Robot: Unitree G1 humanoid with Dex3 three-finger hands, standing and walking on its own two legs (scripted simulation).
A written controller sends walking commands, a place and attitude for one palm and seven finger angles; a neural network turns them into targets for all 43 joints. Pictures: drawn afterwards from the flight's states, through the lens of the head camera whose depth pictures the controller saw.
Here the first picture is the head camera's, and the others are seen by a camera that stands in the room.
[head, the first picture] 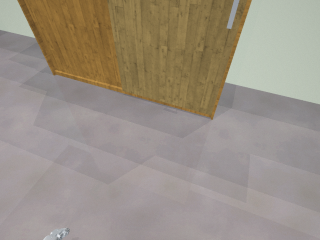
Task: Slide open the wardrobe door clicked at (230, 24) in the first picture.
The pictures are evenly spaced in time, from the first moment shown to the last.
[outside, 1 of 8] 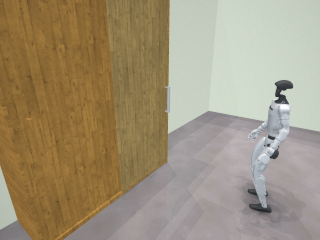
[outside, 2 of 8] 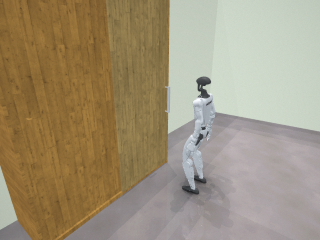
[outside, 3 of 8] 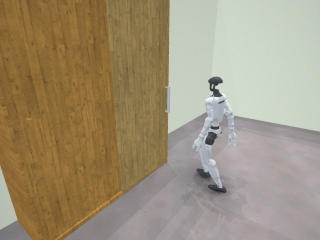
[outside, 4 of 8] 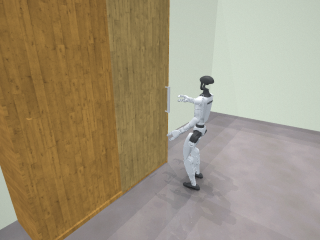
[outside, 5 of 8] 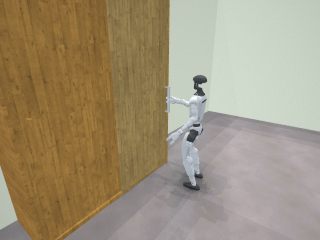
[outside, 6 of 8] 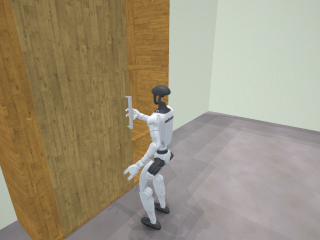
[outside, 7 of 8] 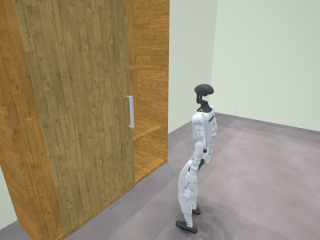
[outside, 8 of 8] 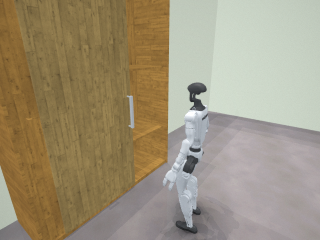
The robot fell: no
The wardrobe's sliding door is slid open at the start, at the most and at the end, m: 0.00 0.68 0.65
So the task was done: yes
